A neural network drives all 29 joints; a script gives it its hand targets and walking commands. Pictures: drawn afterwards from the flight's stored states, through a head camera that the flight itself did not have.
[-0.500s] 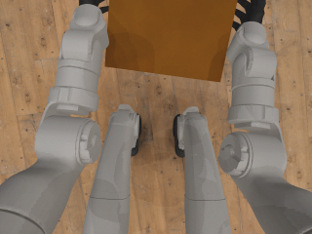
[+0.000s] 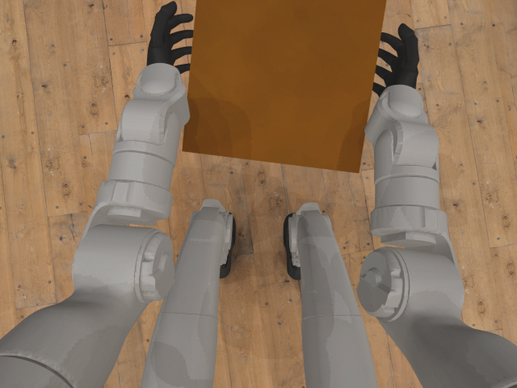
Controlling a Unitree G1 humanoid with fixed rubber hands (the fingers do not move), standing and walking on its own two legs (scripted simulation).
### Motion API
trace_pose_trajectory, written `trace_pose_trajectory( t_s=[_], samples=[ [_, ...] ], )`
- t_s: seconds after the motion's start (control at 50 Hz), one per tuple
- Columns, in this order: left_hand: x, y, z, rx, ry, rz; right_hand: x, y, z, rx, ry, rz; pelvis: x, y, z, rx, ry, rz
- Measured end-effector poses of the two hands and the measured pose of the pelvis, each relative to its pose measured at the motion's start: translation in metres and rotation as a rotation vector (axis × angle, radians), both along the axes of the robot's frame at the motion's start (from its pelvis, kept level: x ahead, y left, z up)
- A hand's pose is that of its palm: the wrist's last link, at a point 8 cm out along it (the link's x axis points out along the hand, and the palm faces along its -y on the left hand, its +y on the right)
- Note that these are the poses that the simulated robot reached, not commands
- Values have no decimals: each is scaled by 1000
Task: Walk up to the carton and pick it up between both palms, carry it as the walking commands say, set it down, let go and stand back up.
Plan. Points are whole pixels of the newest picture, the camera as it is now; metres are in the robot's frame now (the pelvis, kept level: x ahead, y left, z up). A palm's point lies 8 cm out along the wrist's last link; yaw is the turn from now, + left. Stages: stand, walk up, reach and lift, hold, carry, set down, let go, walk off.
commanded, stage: reach and lift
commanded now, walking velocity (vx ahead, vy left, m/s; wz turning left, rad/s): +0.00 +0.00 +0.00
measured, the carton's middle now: (277, 84) +0.50 -0.02 -0.13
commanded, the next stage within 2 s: none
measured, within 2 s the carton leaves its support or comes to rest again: neither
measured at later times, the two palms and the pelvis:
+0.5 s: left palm (136, 57) +0.46 +0.14 +0.04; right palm (436, 85) +0.44 -0.17 +0.04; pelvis +0.03 +0.00 +0.06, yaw +0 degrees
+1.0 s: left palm (95, 14) +0.45 +0.13 +0.12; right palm out of the picture +0.42 -0.18 +0.13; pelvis +0.12 +0.00 +0.13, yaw +1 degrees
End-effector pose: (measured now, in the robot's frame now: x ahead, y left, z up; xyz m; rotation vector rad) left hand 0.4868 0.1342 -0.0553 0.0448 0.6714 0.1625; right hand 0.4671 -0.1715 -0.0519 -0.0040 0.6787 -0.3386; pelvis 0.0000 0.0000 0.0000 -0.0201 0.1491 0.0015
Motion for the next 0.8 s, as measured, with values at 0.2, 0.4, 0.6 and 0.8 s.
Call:
trace_pose_trajectory(
  t_s=[0.2,0.4,0.6,0.8],
  samples=[
    [-11,-1,28,-5,-1,-5,-13,-1,30,0,-1,-10,1,-1,24,2,-40,0],
    [-22,1,64,-2,18,-5,-23,1,65,5,18,-6,12,-2,50,3,-7,6],
    [-30,3,126,-1,39,-22,-32,2,129,19,39,-6,60,-2,80,5,121,7],
    [-21,5,170,-67,6,-80,-31,-9,173,68,1,84,96,-2,109,6,29,-1]
  ],
)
